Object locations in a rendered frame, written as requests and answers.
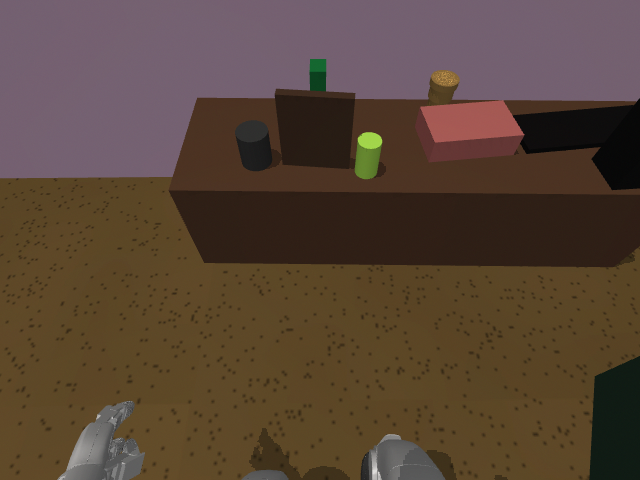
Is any left robot hand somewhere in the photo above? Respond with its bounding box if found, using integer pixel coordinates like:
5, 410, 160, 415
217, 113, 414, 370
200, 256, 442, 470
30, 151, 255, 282
66, 401, 145, 480

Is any left robot arm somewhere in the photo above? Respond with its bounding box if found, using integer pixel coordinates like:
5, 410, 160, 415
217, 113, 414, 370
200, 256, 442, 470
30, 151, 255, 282
57, 464, 107, 480

